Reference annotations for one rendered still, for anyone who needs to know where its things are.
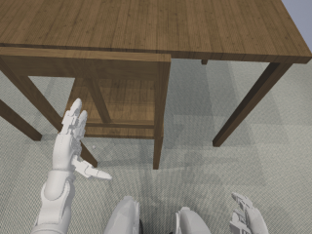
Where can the left robot hand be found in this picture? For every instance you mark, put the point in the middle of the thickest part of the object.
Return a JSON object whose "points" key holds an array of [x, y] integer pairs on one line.
{"points": [[67, 143]]}

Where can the left robot shin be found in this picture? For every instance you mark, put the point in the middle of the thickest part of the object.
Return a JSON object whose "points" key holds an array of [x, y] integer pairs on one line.
{"points": [[135, 229]]}

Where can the table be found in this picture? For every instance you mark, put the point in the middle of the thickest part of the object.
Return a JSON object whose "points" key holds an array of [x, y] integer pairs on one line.
{"points": [[233, 30]]}

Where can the right robot thigh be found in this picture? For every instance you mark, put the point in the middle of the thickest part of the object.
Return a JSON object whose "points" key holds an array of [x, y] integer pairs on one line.
{"points": [[188, 222]]}

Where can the chair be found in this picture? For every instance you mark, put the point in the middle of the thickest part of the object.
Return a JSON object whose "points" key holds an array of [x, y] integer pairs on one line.
{"points": [[124, 93]]}

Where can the right robot hand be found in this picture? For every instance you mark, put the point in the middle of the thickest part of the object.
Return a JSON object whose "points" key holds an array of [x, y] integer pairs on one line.
{"points": [[250, 222]]}

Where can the left robot forearm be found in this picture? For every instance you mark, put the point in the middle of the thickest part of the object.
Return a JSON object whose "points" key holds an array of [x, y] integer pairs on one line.
{"points": [[56, 197]]}

